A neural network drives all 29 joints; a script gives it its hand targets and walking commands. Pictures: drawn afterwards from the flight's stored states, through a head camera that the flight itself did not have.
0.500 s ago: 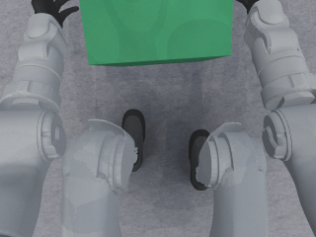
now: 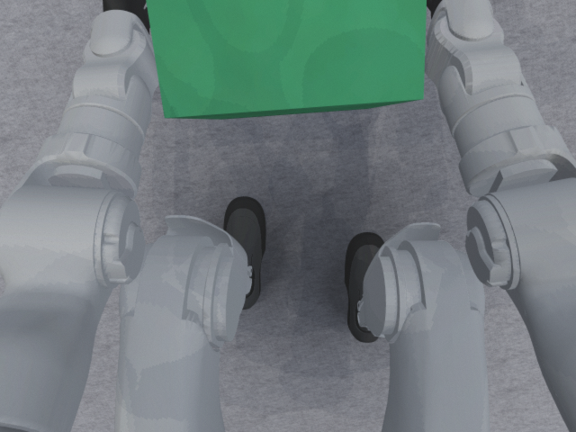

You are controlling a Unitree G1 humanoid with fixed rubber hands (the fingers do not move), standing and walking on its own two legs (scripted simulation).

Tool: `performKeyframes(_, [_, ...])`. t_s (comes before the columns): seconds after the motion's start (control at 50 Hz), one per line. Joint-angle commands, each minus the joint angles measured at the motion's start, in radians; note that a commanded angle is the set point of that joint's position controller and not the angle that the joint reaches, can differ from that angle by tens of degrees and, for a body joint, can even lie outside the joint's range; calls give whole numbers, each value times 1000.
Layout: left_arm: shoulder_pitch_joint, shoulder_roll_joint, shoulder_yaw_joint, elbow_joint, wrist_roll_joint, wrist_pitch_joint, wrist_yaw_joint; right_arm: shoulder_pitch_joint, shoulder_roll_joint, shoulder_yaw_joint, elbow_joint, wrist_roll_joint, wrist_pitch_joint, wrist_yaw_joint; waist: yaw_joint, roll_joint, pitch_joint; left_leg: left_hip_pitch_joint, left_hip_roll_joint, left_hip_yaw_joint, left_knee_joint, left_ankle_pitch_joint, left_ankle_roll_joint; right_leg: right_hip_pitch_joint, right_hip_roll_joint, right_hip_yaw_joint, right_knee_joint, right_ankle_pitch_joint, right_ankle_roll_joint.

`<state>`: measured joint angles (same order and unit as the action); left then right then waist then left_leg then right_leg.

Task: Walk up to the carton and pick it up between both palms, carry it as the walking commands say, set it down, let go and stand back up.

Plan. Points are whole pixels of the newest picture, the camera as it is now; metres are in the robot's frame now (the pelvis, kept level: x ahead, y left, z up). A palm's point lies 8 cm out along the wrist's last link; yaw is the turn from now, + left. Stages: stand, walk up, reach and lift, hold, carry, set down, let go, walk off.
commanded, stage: reach and lift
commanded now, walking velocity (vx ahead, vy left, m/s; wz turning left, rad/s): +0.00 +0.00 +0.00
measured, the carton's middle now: (286, 3) +0.55 +0.06 -0.24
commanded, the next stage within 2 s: none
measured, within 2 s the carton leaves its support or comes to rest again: leaves its support in 0.72 s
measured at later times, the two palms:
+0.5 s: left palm (125, 11) +0.51 +0.23 -0.18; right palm out of the picture +0.55 -0.10 -0.18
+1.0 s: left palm out of the picture +0.52 +0.23 -0.13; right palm out of the picture +0.56 -0.10 -0.12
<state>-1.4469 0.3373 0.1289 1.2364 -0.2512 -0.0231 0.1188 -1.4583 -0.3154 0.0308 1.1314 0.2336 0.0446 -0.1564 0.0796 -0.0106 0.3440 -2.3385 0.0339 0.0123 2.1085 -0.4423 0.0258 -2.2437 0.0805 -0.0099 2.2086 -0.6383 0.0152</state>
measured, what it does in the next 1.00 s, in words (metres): stands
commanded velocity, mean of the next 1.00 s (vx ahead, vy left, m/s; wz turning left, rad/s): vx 0.00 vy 0.00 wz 0.00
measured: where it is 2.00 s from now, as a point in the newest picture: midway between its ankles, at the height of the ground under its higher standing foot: (304, 287)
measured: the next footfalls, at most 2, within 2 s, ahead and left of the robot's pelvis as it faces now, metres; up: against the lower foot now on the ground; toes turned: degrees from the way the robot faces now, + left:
none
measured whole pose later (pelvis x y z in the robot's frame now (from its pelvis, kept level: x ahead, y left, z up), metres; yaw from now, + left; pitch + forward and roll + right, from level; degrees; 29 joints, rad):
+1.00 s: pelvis +0.00 +0.00 +0.01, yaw -1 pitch +40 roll +0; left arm -1.31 0.29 0.27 0.98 -0.09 0.22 0.09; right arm -1.37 -0.21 -0.23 0.97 0.04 0.22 -0.14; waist 0.10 -0.06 0.19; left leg -2.34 -0.01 -0.02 2.10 -0.46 -0.02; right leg -2.26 0.13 0.00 2.18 -0.62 0.02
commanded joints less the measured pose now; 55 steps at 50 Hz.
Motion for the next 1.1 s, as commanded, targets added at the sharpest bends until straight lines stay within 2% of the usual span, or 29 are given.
performKeyframes(0.0, [-213, 12, -23, -90, -2, -22, -10, -296, 72, 48, -119, 12, -25, 31, 77, -76, -1167, 768, -50, -28, -89, 323, -33, 384, 2, 24, -220, 244, 16])
performKeyframes(0.1, [-281, -114, -79, -115, -19, -22, -35, -351, 199, 91, -122, 24, -28, 52, 79, -72, -1170, 763, -55, -25, -91, 322, -33, 386, 14, 22, -218, 250, 13])
performKeyframes(0.16, [-369, -274, -126, -133, -27, -13, -75, -414, 369, 123, -119, 17, -24, 90, 80, -77, -1165, 748, -62, -23, -88, 315, -35, 379, 24, 20, -211, 253, 9])
performKeyframes(0.22, [-490, -507, -187, -155, -33, 7, -142, -502, 619, 155, -113, -2, -11, 155, 77, -83, -1139, 730, -72, -18, -83, 294, -34, 358, 42, 12, -200, 242, 5])
performKeyframes(0.32, [-547, -710, -172, -201, 12, 61, -233, -526, 825, 102, -120, -56, 21, 239, 80, -92, -1068, 700, -91, 4, -64, 262, -24, 312, 69, -8, -189, 208, -8])
performKeyframes(0.44, [-525, -804, -160, -279, 39, 109, -290, -514, 932, 75, -179, -78, 54, 283, 100, -105, -1090, 689, -96, 22, -44, 300, -13, 298, 82, -15, -178, 242, -13])
performKeyframes(0.6, [-511, -844, -173, -368, 23, 129, -309, -520, 965, 86, -270, -81, 71, 278, 100, -109, -1197, 714, -96, 29, -27, 369, -17, 345, 87, -18, -166, 304, -18])
performKeyframes(0.7, [-559, -855, -223, -483, -10, 135, -300, -557, 1000, 133, -374, -54, 78, 258, 106, -114, -1412, 795, -103, 39, -32, 436, -24, 465, 94, -23, -167, 379, -10])
performKeyframes(0.76, [-585, -856, -238, -533, -17, 145, -292, -571, 1020, 150, -416, -47, 89, 247, 113, -112, -1503, 832, -107, 48, -46, 438, -27, 506, 96, -29, -177, 383, -6])
performKeyframes(0.94, [-536, -921, -175, -497, 80, 209, -308, -528, 1071, 68, -340, -111, 147, 268, 106, -69, -1398, 796, -115, 61, -120, 282, -30, 400, 101, -43, -242, 220, -8])
performKeyframes(1.08, [-516, -1000, -180, -576, 133, 261, -331, -486, 1119, 32, -348, -158, 190, 291, 83, -30, -1480, 845, -127, 62, -160, 310, -41, 410, 108, -54, -278, 249, -7])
